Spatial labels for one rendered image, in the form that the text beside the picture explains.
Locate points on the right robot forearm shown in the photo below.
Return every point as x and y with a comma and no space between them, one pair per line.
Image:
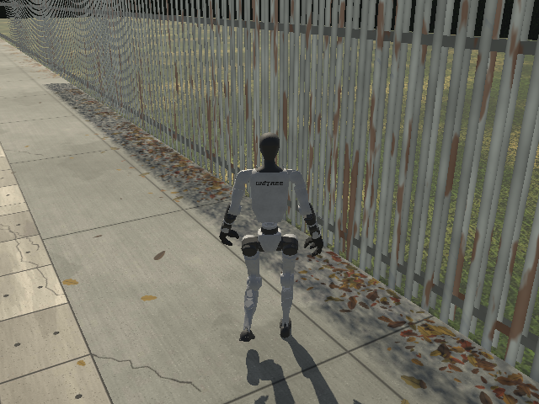
312,224

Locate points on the left robot forearm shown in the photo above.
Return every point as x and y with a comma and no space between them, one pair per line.
227,221

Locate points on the right robot upper arm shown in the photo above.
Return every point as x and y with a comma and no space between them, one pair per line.
300,190

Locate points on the humanoid robot head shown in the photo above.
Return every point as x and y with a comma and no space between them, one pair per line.
269,144

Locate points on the right robot foot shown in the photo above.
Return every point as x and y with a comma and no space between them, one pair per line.
284,330

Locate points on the robot right hand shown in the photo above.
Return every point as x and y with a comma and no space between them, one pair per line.
316,243

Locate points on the left robot upper arm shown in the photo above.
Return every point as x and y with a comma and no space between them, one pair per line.
238,191

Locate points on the robot left hand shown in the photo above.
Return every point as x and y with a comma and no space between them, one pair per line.
231,233

